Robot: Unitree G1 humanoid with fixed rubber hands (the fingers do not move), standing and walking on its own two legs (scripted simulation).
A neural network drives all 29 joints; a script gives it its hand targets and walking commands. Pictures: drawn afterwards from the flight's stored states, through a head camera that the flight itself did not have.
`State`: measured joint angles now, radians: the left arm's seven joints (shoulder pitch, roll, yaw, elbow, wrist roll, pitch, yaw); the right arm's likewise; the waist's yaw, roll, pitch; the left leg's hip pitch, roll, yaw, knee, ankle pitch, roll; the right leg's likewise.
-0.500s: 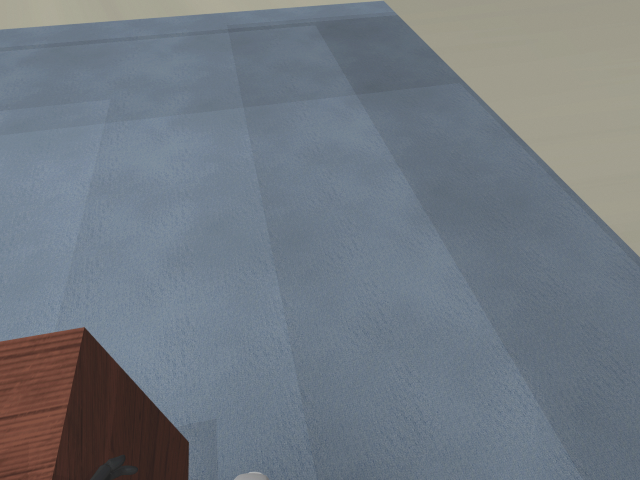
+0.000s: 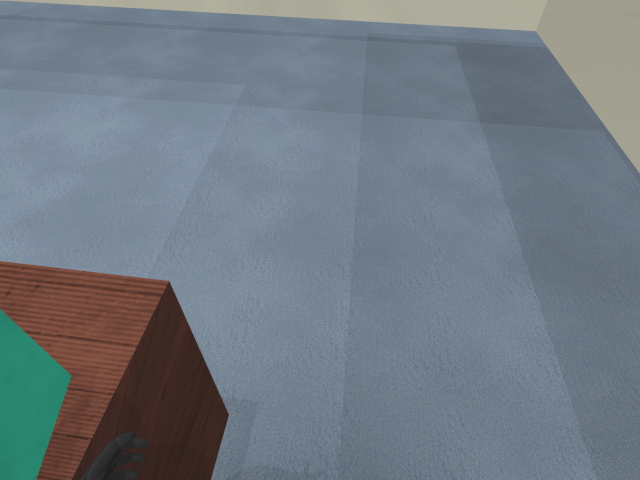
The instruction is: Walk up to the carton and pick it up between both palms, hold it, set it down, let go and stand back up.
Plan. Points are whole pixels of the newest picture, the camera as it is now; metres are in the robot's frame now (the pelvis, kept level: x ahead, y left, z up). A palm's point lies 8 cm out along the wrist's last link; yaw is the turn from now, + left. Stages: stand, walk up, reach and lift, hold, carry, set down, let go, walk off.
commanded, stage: walk up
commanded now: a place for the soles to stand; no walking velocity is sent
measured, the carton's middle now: out of the picture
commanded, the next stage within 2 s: none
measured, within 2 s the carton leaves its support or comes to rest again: neither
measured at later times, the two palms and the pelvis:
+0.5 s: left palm out of the picture +0.09 +0.29 -0.09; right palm (530, 443) +0.21 -0.26 -0.07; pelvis +0.03 +0.01 +0.00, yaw +20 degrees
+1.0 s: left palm out of the picture -0.11 +0.28 -0.06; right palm (458, 370) +0.30 -0.19 -0.06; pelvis +0.01 -0.03 +0.00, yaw +42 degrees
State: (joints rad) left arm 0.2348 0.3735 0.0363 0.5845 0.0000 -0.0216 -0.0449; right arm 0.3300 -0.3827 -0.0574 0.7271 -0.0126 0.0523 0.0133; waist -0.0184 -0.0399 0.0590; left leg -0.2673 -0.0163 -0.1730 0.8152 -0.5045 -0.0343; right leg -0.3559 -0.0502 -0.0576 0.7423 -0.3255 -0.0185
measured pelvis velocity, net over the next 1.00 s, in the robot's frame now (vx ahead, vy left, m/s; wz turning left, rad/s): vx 0.01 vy -0.03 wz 0.74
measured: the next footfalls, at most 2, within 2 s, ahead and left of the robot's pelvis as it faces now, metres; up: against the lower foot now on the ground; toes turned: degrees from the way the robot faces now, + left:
left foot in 0.38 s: +0.11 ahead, +0.18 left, +0.00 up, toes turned +15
right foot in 0.66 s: +0.16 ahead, -0.09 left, +0.00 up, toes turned +22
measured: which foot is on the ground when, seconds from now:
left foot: up 0.00-0.36, down 0.38-0.66, up 0.68-1.00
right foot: down 0.00-0.40, up 0.42-0.64, down 0.66-1.00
